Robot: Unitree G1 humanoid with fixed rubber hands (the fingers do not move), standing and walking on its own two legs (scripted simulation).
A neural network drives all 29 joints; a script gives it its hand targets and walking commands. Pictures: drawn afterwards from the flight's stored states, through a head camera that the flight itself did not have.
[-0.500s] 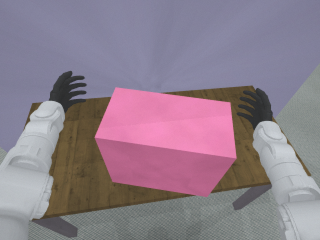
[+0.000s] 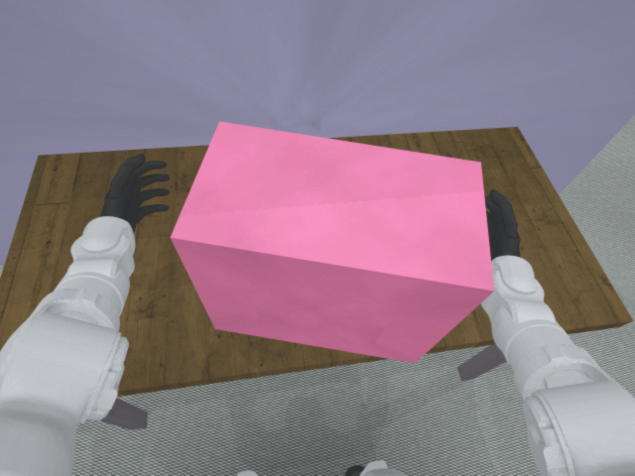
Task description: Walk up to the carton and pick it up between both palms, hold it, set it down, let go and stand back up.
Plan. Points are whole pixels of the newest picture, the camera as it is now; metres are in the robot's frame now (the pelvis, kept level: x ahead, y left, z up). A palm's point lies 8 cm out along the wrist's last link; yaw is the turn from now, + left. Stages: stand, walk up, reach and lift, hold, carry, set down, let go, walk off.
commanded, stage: reach and lift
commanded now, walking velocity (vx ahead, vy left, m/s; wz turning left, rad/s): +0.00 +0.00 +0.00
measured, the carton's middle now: (329, 257) +0.41 -0.04 -0.02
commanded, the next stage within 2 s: none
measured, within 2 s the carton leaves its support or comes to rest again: neither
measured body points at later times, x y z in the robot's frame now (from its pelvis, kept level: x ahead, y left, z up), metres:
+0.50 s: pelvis -0.02 +0.00 -0.04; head +0.10 +0.03 +0.39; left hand +0.47 +0.22 -0.01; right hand +0.40 -0.25 -0.01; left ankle +0.01 +0.12 -0.70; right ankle +0.02 -0.14 -0.70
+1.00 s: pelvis -0.01 +0.00 -0.03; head +0.11 +0.02 +0.40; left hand +0.47 +0.18 -0.01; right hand +0.41 -0.23 -0.01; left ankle +0.01 +0.12 -0.70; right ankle +0.02 -0.14 -0.70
